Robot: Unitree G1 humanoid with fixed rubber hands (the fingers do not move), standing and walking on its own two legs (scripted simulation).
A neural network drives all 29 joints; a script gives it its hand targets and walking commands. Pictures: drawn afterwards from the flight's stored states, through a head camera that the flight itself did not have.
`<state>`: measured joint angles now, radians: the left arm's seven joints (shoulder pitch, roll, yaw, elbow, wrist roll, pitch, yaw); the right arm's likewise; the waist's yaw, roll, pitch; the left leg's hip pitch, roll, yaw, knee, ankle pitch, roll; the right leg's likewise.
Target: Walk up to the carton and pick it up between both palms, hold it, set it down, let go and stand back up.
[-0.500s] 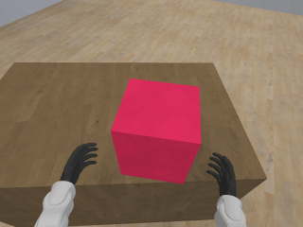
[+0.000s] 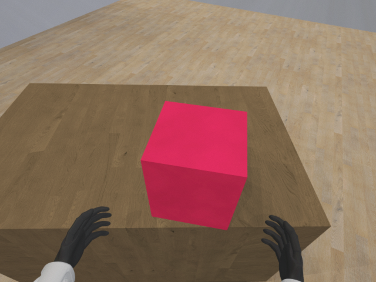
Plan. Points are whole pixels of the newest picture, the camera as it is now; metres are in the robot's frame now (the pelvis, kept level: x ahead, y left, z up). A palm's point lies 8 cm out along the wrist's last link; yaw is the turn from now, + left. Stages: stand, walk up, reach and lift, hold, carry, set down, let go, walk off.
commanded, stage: set down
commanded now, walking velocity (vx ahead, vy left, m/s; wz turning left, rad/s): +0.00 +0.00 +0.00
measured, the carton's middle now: (196, 166) +0.40 +0.02 -0.01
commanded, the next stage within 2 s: let go in 1.96 s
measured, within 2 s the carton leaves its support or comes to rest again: neither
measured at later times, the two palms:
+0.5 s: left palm (73, 258) +0.17 +0.26 -0.02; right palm (293, 267) +0.17 -0.18 -0.02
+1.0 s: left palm (88, 263) +0.17 +0.24 -0.05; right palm (301, 273) +0.17 -0.20 -0.04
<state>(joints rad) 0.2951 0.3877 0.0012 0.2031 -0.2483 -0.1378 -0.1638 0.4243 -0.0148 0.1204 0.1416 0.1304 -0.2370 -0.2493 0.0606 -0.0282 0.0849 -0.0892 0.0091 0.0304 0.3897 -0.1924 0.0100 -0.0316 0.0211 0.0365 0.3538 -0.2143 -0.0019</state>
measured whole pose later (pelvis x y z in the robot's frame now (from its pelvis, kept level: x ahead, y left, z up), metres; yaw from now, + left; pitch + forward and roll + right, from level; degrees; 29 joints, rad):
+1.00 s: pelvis +0.01 -0.01 +0.00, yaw +0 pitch -6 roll +0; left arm 0.23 0.29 0.01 0.49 -0.13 -0.06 -0.10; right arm 0.31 -0.09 0.03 0.42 0.05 -0.17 -0.11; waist 0.03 -0.01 0.07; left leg -0.07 0.02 0.03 0.35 -0.18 -0.01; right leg -0.02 0.03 0.03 0.35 -0.22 -0.02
